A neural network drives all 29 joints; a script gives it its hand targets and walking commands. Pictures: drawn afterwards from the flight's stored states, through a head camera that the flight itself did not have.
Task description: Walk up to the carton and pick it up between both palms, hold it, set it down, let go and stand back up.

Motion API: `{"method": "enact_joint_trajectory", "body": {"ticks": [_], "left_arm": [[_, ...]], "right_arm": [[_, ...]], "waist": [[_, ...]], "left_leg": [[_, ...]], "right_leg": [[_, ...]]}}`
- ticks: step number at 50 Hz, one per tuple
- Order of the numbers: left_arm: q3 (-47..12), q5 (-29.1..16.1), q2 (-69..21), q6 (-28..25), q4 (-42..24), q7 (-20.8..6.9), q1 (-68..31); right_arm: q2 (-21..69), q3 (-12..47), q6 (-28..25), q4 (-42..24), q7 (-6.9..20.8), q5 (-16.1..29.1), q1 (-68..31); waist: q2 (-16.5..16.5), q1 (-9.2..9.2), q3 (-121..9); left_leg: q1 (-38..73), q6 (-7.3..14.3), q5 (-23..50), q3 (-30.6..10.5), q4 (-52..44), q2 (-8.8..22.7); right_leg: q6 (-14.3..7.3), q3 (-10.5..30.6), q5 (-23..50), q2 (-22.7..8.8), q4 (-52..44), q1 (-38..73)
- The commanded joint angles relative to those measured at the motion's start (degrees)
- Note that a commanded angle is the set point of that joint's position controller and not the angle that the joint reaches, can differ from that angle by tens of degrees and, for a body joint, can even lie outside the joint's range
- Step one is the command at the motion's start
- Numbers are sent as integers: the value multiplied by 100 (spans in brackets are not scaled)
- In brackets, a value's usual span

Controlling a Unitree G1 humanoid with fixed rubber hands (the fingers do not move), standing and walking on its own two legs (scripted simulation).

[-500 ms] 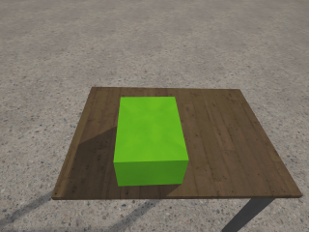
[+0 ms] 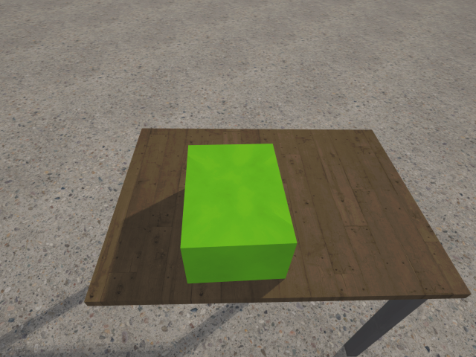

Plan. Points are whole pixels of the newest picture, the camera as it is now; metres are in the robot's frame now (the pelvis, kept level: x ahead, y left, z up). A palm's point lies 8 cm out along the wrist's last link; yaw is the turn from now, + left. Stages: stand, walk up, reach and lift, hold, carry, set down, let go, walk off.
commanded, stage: stand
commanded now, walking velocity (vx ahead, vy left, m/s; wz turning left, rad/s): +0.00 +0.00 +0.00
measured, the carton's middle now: (233, 207) +0.47 +0.01 -0.07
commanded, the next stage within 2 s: none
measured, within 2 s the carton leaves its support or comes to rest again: neither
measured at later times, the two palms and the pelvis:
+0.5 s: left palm out of the picture -0.02 +0.21 -0.15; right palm out of the picture -0.03 -0.20 -0.15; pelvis +0.01 +0.01 +0.00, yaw +0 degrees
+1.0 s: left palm out of the picture -0.02 +0.21 -0.15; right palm out of the picture -0.01 -0.19 -0.15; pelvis +0.02 +0.02 +0.00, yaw +0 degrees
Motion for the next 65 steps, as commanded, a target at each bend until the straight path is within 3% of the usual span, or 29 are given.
{"method": "enact_joint_trajectory", "body": {"ticks": [1,4,10,11,12,14,15,19,22,24,26,27,28,29,32,33,34,36,38,40,42,44,46,51,54,56,60,61,65], "left_arm": [[51,-25,421,-32,80,59,505],[43,-24,335,-50,113,57,246],[68,-19,326,-14,363,81,171],[65,3,343,-10,371,78,228],[65,31,294,-12,334,65,205],[59,-7,365,-10,497,114,485],[-50,-42,151,-19,672,132,500],[5,0,136,30,582,94,230],[14,22,72,37,729,123,225],[162,18,591,22,563,92,51],[104,16,361,-1,625,114,54],[-44,-10,64,-17,675,116,264],[-8,-11,0,-17,764,84,436],[49,7,239,32,820,97,405],[50,6,223,39,705,132,319],[129,-26,340,41,790,122,365],[-1,7,18,13,808,137,371],[44,-10,247,-6,872,137,536],[-66,21,44,-13,729,154,184],[38,-17,308,-19,671,121,125],[-45,-27,56,-1,713,138,394],[97,-15,448,-52,795,167,371],[48,7,179,-26,761,143,350],[-49,17,70,43,782,157,286],[111,-50,501,53,812,167,387],[-36,-1,-53,45,880,145,415],[74,41,182,34,744,118,155],[51,-26,-21,40,834,140,271],[104,9,106,106,826,115,307]], "right_arm": [[-299,-11,-39,29,-60,64,506],[-536,-81,-59,22,-59,-5,282],[-418,-27,-77,163,-68,-25,287],[-300,5,-86,226,-46,-24,411],[-275,13,-64,239,-72,-13,338],[-360,-15,-102,286,-108,-20,427],[-338,-48,-141,274,-89,-2,418],[135,63,-66,338,-72,24,481],[-24,9,-91,326,-75,-15,521],[32,79,-75,438,-112,4,462],[-306,-47,-89,262,-131,-16,307],[-201,-25,-109,431,-159,67,547],[-252,-2,-82,392,-136,20,440],[-464,-95,-88,334,-142,-1,491],[-360,-52,-35,441,-113,12,541],[-89,36,-56,508,-99,-13,428],[-51,35,-72,377,-74,56,347],[173,64,-54,518,-69,82,581],[-291,-71,-61,388,-158,-50,283],[-423,-83,-94,379,-127,-25,381],[-229,-14,-123,435,-138,30,427],[-68,-4,-124,351,-68,58,324],[64,42,-146,390,-91,32,332],[-395,-50,-79,423,-161,79,573],[-193,-4,-136,337,-101,33,247],[-19,15,-166,430,-92,-9,431],[-67,42,-105,438,-167,13,368],[-140,0,-135,508,-168,32,690],[119,60,-173,410,-65,36,452]], "waist": [[-13,-27,455],[227,-8,905],[-352,-40,724],[-334,-3,763],[199,74,644],[98,34,360],[-259,7,386],[171,-32,635],[-345,-61,576],[196,41,546],[-72,6,381],[187,-59,557],[-197,117,605],[-382,61,746],[117,35,834],[-301,99,593],[66,-16,607],[-359,-36,603],[15,16,728],[-265,-18,634],[228,53,387],[-296,14,516],[219,105,373],[-232,2,640],[150,7,494],[-265,-33,550],[157,-2,640],[-343,-25,472],[-43,19,725]], "left_leg": [[144,125,130,-541,-634,526],[-246,110,62,-561,-766,455],[-141,165,307,-641,-727,453],[-28,67,575,-533,-717,443],[65,101,600,-425,-694,457],[146,116,377,-436,-688,429],[168,161,637,-633,-594,463],[175,189,712,-525,-618,457],[237,155,751,-546,-638,455],[146,207,872,-569,-698,428],[262,203,777,-551,-666,428],[277,127,678,-445,-670,388],[67,143,442,-542,-760,409],[8,137,497,-604,-742,425],[-9,107,358,-442,-779,327],[159,101,779,-517,-744,421],[338,99,636,-492,-671,439],[420,122,935,-576,-644,471],[-25,224,844,-524,-739,433],[181,204,913,-532,-614,436],[481,276,952,-585,-547,514],[344,207,951,-489,-636,455],[418,237,1280,-486,-576,491],[227,241,1190,-578,-576,508],[503,262,1466,-488,-549,437],[331,215,1114,-644,-559,541],[229,185,1201,-377,-554,445],[304,187,1092,-497,-620,436],[121,241,1162,-475,-548,491]], "right_leg": [[-126,202,473,-252,-647,-516],[-111,197,521,-312,-559,-435],[-79,116,584,-253,-581,-348],[-90,78,552,-263,-522,-461],[-89,122,736,-323,-541,-451],[-44,117,813,-397,-575,-93],[-82,132,874,-371,-494,-169],[-97,172,756,-349,-533,-422],[-77,69,688,-378,-458,-403],[-82,161,881,-412,-474,-265],[-93,143,857,-368,-490,-207],[-93,247,806,-347,-536,-296],[-63,86,760,-348,-520,-92],[-78,64,808,-315,-530,-207],[9,99,678,-408,-551,-199],[0,31,712,-350,-475,-160],[-60,132,737,-383,-560,-301],[21,32,717,-372,-523,-418],[-59,180,731,-427,-584,-181],[-69,132,831,-411,-480,-346],[-64,44,821,-413,-529,-229],[-75,101,861,-408,-346,-312],[-84,51,985,-455,-407,-267],[4,17,837,-414,-391,-337],[-39,135,906,-403,-480,-395],[61,8,776,-382,-478,-237],[-12,87,1130,-483,-612,-63],[14,-41,1043,-369,-400,-37],[9,66,1020,-487,-544,-55]]}}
